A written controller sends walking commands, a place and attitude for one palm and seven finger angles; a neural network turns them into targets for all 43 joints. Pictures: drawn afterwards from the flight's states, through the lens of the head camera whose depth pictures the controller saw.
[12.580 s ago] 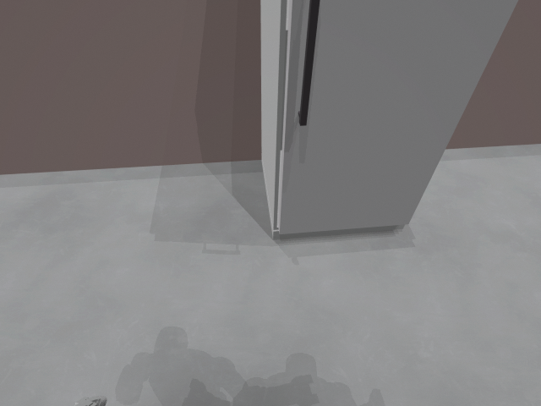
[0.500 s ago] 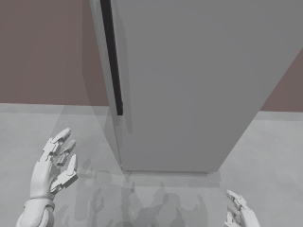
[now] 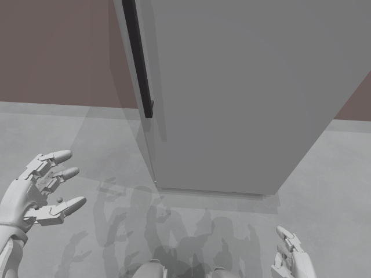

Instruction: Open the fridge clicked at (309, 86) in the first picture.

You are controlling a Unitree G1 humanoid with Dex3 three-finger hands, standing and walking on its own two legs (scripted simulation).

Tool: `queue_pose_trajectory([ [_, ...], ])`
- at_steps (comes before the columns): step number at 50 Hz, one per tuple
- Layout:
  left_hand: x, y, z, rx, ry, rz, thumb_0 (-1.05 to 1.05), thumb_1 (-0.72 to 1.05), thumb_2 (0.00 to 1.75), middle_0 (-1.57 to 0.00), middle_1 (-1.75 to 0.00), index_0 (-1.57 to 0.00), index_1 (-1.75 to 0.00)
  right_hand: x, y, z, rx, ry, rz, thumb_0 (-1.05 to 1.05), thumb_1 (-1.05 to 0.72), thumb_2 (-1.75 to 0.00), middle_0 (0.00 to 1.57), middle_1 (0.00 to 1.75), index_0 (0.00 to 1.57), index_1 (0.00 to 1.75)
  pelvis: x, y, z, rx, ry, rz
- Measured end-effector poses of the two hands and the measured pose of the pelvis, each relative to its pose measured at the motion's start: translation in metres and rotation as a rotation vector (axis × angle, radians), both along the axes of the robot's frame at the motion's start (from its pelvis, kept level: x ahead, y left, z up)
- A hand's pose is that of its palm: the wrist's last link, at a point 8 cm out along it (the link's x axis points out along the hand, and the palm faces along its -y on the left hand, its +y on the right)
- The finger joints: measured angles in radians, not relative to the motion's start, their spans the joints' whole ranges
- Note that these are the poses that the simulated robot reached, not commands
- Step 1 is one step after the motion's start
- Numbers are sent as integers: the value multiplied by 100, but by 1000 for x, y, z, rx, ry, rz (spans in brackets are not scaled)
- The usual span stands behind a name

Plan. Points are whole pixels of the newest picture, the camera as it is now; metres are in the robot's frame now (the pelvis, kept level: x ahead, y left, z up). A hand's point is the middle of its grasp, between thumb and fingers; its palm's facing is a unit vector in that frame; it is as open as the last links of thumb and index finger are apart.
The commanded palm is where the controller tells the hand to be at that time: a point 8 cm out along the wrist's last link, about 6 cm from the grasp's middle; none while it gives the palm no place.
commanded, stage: raise the hand to about handle height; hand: left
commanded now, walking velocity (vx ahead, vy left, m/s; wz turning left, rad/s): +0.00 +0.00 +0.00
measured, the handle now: (137, 36) +0.57 +0.14 +0.22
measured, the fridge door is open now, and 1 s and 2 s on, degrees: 0 0 0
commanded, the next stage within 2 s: move the hooked fingers beside the handle in 1.32 s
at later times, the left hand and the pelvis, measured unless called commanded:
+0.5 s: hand (11, 168) +0.28 +0.33 +0.13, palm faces +0.08 -0.99 -0.06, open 13.5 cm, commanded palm +0.24 +0.37 +0.14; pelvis +0.02 +0.06 +0.03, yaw +0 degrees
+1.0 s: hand out of the picture +0.29 +0.33 +0.17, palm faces +0.07 -1.00 -0.04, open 14.0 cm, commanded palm +0.25 +0.37 +0.17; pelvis +0.02 +0.05 +0.05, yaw +0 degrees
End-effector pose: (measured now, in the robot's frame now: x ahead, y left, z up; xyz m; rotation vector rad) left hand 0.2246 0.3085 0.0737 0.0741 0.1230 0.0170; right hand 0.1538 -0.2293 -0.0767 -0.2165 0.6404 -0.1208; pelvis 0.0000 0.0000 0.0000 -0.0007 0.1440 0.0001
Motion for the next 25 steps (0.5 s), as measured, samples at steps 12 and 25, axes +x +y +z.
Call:
queue_pose_trajectory([
  [12,4,27,8,-19,-57,31,0,-9,48,-27,-93,-27,-93,-8,-5,27,-122,29,-40,1,-90,-90,21,30,21,30,12,34,15,-25,-20,-14],
  [25,25,69,55,-5,-154,55,-1,-39,35,-30,-112,-30,-113,46,67,58,-63,-108,63,1,-90,-90,21,30,21,30,22,62,29,-51,-77,4],
])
